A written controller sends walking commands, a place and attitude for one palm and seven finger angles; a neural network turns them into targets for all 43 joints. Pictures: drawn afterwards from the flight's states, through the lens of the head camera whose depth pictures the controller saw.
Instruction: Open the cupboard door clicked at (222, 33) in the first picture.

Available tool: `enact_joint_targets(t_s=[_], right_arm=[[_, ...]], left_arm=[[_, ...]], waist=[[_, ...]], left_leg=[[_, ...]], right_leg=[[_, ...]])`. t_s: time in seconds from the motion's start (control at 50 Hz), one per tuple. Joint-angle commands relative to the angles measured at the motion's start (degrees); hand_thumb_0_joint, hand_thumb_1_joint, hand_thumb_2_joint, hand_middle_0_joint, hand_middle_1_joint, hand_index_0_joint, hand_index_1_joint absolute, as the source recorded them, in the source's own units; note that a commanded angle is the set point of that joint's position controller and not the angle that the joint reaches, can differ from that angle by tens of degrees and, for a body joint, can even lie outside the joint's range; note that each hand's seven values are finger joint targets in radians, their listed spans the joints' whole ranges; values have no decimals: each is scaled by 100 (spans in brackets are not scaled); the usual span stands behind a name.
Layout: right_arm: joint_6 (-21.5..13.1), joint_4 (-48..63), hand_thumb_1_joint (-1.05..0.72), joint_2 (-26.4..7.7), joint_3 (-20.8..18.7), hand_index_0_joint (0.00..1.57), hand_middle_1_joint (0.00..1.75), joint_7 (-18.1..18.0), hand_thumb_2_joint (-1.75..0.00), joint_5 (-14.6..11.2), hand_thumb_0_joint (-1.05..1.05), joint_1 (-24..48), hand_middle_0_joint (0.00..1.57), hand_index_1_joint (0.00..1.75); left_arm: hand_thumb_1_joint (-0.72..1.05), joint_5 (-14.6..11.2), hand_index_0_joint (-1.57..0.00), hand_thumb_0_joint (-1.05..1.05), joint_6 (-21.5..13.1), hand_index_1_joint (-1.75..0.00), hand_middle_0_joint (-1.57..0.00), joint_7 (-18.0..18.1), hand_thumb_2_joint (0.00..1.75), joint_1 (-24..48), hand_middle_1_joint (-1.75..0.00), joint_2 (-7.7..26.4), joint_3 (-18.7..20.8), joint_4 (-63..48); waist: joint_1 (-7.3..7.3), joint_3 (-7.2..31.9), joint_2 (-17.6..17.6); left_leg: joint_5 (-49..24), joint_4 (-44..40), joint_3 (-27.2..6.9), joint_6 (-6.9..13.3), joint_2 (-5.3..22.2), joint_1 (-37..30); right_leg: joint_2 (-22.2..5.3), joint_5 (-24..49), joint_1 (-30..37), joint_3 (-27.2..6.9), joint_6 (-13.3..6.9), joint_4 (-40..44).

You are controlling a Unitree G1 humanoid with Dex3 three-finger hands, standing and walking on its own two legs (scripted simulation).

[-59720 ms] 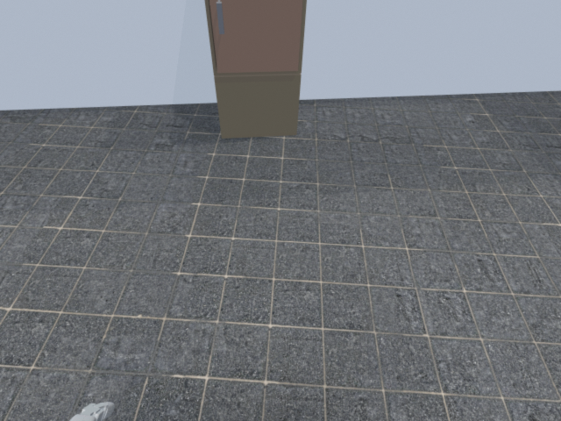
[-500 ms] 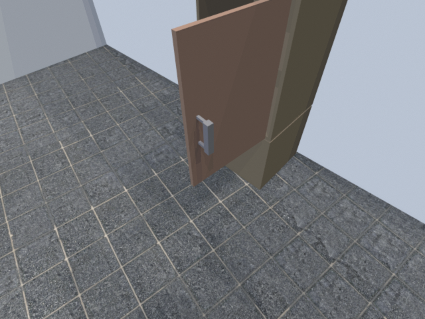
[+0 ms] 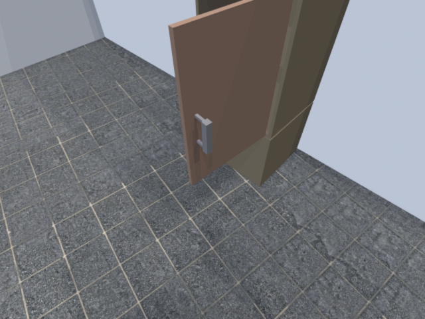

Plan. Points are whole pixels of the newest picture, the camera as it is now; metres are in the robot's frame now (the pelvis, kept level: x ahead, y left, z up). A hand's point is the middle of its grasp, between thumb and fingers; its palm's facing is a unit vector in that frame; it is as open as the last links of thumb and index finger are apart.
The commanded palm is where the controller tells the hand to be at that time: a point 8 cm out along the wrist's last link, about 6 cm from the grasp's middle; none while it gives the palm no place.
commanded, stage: look to check the result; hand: left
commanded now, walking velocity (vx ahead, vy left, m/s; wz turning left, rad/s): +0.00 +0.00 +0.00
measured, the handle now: (203, 133) +0.64 +0.07 -0.08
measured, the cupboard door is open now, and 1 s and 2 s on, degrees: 84 84 84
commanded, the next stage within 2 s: stand and wait in 0.30 s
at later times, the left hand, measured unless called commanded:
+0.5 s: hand out of the picture +0.04 +0.18 -0.17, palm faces +0.00 -0.97 -0.26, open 7.4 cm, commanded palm none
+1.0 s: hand out of the picture +0.05 +0.19 -0.17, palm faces -0.01 -0.96 -0.27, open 7.4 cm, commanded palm none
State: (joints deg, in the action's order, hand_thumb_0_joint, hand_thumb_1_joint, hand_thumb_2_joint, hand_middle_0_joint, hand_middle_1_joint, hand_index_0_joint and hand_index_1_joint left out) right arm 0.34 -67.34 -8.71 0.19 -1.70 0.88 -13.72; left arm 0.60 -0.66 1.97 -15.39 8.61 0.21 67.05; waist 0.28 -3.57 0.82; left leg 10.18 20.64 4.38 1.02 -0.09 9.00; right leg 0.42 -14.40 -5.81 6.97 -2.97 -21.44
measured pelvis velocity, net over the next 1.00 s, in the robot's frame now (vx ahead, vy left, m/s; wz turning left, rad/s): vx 0.02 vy -0.02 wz -0.01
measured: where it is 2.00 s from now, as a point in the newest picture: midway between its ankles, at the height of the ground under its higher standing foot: outside the picture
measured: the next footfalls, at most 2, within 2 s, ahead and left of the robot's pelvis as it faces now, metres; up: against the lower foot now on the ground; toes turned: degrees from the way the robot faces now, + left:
none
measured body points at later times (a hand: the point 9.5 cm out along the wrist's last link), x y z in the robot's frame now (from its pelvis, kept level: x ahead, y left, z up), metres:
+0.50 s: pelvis +0.01 -0.01 +0.00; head +0.03 -0.03 +0.45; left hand +0.04 +0.23 -0.15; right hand +0.04 -0.26 -0.16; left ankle +0.01 +0.11 -0.75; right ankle -0.03 -0.08 -0.75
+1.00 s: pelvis +0.02 -0.02 +0.00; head +0.03 -0.03 +0.45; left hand +0.05 +0.24 -0.15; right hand +0.04 -0.27 -0.16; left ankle +0.01 +0.11 -0.75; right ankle -0.03 -0.08 -0.75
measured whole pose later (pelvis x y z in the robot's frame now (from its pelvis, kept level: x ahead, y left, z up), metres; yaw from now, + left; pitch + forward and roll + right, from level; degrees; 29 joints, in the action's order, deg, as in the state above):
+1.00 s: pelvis +0.02 -0.02 +0.00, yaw -1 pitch -1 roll +1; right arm 0.6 -66.5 -12.8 0.0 -1.6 0.8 -10.6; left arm 0.5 -0.9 1.7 -11.2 12.5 0.6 66.0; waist 0.5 -3.3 0.6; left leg 11.0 19.3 4.5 -0.5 1.5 6.7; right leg 2.3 -13.9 -2.6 6.6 -4.0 -17.6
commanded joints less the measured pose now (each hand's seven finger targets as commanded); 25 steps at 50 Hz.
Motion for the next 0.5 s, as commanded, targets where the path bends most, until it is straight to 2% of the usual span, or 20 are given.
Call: enact_joint_targets(t_s=[0.0, 0.16, 0.32, 0.48], right_arm=[[-99, 156, -90, -653, -72, 20, 30, -46, -90, 23, 0, -258, 20, 30], [-92, 200, -90, -820, -98, 20, 30, -43, -90, 13, 0, -100, 20, 30], [-98, 247, -90, -954, -119, 20, 30, -43, -90, 23, 0, 56, 20, 30], [-88, 284, -90, -1064, -114, 20, 30, -43, -90, 21, 0, 131, 20, 30]], left_arm=[[90, -24, -20, 0, -98, -30, -20, 30, 90, -249, -30, 745, 115, -162], [90, -19, -20, 0, -118, -30, -20, 31, 90, -149, -30, 894, 138, -205], [90, -20, -20, 0, -137, -30, -20, 33, 90, 25, -30, 1052, 165, -261], [90, -21, -20, 0, -136, -30, -20, 33, 90, 165, -30, 1177, 183, -299]], waist=[[11, 14, -13], [5, 40, -146], [17, 211, -88], [20, 182, -125]], left_leg=[[-774, -276, -637, 94, 650, -110], [-798, -246, -625, 84, 660, -170], [-969, -207, -571, 56, 671, -265], [-1025, -221, -554, 37, 699, -280]], right_leg=[[-824, 851, -224, -785, -6, 514], [-829, 1055, -164, -791, 24, 574], [-877, 1671, 6, -833, 95, 560], [-882, 1836, 69, -824, 130, 608]])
